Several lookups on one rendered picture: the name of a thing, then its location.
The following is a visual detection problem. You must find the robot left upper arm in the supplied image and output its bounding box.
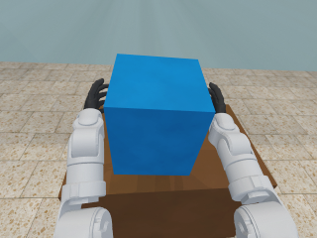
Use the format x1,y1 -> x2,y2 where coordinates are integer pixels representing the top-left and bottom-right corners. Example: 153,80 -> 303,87
53,206 -> 114,238

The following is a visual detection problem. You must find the robot right upper arm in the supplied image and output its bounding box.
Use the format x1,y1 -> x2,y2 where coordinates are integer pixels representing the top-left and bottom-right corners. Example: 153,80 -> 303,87
234,201 -> 298,238

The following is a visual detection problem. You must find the right robot forearm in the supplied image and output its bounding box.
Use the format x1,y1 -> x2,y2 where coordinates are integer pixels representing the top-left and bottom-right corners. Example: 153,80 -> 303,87
208,113 -> 299,238

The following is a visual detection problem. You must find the robot left hand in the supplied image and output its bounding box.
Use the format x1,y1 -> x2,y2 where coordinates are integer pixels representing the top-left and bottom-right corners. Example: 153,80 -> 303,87
83,78 -> 109,114

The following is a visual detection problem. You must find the left robot forearm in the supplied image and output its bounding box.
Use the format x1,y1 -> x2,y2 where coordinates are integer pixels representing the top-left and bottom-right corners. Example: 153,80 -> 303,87
53,108 -> 106,238

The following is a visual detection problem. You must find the robot right hand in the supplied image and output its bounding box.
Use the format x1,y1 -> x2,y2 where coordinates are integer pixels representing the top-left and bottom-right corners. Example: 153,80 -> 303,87
208,82 -> 227,114

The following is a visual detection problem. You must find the pedestal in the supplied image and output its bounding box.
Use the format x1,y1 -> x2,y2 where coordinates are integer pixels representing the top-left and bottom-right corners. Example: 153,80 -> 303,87
58,104 -> 277,238

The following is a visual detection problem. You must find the carton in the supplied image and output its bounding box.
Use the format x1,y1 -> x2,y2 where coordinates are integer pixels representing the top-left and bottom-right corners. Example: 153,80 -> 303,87
103,54 -> 216,176

